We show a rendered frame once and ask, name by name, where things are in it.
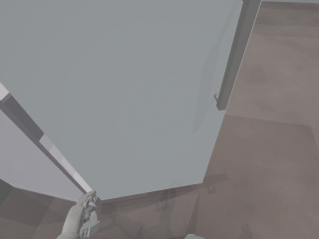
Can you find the fridge door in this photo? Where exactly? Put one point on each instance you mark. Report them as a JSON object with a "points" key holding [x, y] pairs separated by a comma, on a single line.
{"points": [[123, 88]]}

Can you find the handle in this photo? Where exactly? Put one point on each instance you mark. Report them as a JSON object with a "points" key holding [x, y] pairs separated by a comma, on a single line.
{"points": [[243, 29]]}

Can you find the robot left hand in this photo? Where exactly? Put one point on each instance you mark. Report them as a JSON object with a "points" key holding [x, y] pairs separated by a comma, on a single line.
{"points": [[78, 214]]}

